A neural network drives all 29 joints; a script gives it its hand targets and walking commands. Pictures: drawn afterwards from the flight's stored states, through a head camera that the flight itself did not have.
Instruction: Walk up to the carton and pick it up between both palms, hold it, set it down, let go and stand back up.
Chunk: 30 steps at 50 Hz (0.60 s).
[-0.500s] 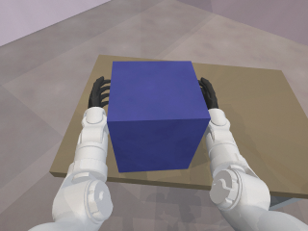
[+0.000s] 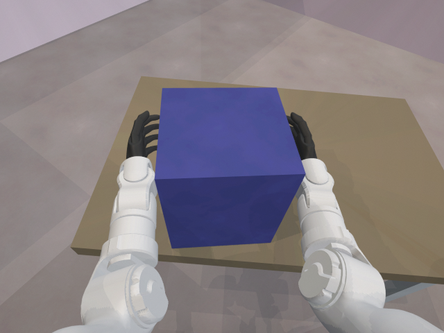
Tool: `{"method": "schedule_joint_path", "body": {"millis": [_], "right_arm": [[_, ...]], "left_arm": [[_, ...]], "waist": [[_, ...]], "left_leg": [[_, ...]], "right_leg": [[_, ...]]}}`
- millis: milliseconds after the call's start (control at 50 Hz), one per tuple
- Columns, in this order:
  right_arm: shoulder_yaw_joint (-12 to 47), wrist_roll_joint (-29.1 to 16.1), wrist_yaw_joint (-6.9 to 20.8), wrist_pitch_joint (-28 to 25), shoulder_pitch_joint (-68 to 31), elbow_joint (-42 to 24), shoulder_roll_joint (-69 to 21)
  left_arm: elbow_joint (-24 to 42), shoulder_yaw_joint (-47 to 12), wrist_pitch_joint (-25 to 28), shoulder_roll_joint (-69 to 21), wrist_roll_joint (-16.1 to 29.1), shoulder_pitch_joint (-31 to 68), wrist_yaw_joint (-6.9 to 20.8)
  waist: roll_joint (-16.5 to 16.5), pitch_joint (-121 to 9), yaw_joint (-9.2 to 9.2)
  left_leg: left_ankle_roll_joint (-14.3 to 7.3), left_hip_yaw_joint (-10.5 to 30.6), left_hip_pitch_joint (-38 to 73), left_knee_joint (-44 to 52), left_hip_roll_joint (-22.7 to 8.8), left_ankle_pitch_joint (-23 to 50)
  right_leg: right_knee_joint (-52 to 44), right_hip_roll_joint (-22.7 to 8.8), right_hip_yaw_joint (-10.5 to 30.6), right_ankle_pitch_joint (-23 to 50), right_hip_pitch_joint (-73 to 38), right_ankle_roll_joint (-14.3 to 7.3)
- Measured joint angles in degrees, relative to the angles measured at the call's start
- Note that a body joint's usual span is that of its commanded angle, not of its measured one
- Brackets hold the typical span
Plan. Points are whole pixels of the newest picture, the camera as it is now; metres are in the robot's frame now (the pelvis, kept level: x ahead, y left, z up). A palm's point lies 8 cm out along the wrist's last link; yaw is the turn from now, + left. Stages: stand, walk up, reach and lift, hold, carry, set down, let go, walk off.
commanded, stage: set down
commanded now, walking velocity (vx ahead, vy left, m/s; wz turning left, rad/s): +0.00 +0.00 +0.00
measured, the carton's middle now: (221, 172) +0.40 +0.03 +0.04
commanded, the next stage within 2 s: none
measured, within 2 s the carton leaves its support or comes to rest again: neither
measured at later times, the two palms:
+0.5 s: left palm (140, 159) +0.39 +0.18 +0.07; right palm (302, 157) +0.42 -0.12 +0.08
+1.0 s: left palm (134, 153) +0.41 +0.20 +0.07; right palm (316, 142) +0.47 -0.16 +0.08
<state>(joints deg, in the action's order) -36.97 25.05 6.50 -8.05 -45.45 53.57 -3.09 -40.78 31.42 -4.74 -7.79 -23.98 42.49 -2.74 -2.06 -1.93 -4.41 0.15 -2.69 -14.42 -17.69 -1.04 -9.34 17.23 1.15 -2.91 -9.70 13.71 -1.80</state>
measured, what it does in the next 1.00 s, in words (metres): stands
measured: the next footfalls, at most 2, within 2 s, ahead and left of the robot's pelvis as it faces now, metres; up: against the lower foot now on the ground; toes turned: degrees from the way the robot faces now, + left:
none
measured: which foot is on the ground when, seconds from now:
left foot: down 0.00-1.00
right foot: down 0.00-1.00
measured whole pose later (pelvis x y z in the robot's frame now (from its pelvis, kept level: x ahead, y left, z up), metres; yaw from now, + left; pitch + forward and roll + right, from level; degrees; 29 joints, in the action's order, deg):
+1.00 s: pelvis -0.02 -0.01 -0.02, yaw -2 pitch +21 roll -1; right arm 2.7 -16.9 -1.3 -6.5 -59.9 74.3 18.6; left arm -66.6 9.4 3.7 6.7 5.7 55.1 -10.4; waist 0.2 -12.7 -9.4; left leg 0.9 -3.3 -38.6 -29.2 -4.2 -11.4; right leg 24.4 3.5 -2.8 -9.0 36.4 -2.9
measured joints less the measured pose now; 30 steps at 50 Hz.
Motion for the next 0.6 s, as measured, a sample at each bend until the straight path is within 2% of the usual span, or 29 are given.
{"method": "schedule_joint_path", "body": {"millis": [360, 460, 520, 600], "right_arm": [[-0.7, 0.9, 1.4, 0.2, 0.4, -1.8, -0.5], [0.5, -0.3, 0.8, 0.2, -0.2, 0.2, 0.3], [4.2, -4.1, -1.1, 0.6, -1.2, 3.6, 2.3], [13.4, -13.6, -4.4, 2.0, -3.8, 9.6, 6.8]], "left_arm": [[1.7, 0.9, -0.7, -1.0, -1.1, -0.3, 0.5], [-0.3, 0.0, -1.0, 0.1, -0.5, 0.1, -1.1], [-3.7, -2.9, -0.6, 1.9, 2.1, 0.9, -3.8], [-9.4, -9.3, 1.0, 5.6, 9.4, 3.4, -7.8]], "waist": [[-0.3, 0.8, -0.13], [-0.3, 0.6, -0.22], [-0.3, -0.4, -0.55], [0.3, -3.0, -1.25]], "left_leg": [[-0.2, -0.8, 0.2, 0.0, 0.0, 0.0], [-0.2, -1.3, -0.4, -0.2, -0.1, 0.0], [-0.2, -1.7, -2.2, -1.1, -0.5, -0.2], [-0.2, -2.0, -7.6, -3.9, -1.4, -0.9]], "right_leg": [[0.2, -0.2, 0.1, 0.0, 0.0, 0.2], [0.5, -0.1, 0.4, 0.1, 0.8, 0.2], [0.7, 0.1, 0.8, 0.4, 2.4, 0.1], [1.3, 0.9, 1.1, 1.1, 7.0, 0.0]]}}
